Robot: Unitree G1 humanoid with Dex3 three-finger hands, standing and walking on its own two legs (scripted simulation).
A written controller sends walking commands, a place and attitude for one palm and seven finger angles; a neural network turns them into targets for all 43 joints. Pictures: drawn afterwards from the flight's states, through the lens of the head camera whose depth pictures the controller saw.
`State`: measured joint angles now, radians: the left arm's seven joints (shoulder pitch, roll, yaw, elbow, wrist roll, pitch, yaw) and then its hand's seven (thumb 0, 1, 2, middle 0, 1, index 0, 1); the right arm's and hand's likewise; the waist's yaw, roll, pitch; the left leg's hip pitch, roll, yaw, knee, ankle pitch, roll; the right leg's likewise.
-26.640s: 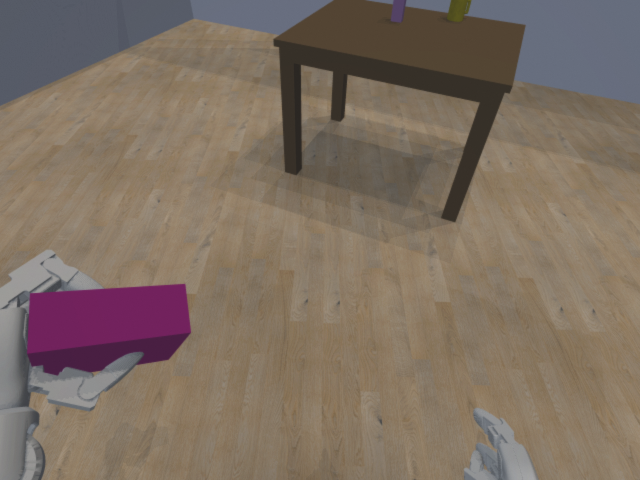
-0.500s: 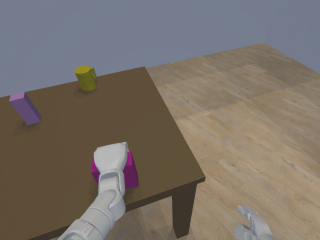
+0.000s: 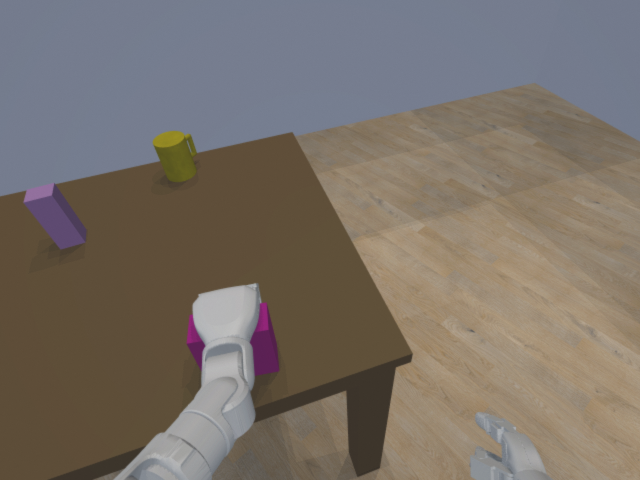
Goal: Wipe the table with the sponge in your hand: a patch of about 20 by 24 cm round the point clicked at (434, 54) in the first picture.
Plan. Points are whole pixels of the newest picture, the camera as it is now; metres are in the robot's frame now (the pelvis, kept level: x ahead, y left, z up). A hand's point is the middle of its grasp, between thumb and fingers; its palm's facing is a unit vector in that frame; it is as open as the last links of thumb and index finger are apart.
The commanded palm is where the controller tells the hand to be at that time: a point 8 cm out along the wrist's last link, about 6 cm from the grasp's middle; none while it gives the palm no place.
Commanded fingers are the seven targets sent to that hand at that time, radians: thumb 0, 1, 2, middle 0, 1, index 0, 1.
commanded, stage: slide across to the third lane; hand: left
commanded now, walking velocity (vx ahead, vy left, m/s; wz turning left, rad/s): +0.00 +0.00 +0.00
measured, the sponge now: (239, 352) +0.31 +0.18 -0.05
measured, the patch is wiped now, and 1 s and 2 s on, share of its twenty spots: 0.85 0.95 1.00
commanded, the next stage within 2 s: wipe forward along the third lane in 0.14 s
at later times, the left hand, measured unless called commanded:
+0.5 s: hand (238, 331) +0.32 +0.17 -0.01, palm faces -0.07 -0.02 -1.00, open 9.2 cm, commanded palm +0.30 +0.15 +0.02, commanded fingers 0.00 0.10 1.30 -1.20 -1.60 -1.20 -1.60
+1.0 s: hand (244, 301) +0.37 +0.18 -0.01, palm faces -0.08 +0.03 -1.00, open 9.2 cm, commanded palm +0.36 +0.18 +0.02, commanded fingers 0.00 0.10 1.30 -1.20 -1.60 -1.20 -1.60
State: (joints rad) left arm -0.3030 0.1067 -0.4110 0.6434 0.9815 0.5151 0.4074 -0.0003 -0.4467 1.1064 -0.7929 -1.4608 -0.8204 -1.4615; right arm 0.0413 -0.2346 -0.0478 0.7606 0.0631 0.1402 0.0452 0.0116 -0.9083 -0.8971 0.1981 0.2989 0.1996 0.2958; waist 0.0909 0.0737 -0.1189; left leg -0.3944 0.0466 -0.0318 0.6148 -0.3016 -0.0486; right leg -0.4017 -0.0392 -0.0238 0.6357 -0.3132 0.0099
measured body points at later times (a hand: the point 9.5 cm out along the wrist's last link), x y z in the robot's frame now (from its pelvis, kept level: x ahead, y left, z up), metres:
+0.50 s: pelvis -0.01 +0.00 +0.00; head -0.01 -0.03 +0.45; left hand +0.32 +0.17 +0.04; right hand +0.20 -0.22 -0.11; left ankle +0.01 +0.16 -0.72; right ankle +0.01 -0.13 -0.72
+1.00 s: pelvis -0.05 -0.01 -0.02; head -0.01 -0.04 +0.43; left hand +0.37 +0.17 +0.05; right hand +0.06 -0.27 -0.16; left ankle +0.01 +0.15 -0.72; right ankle +0.01 -0.13 -0.73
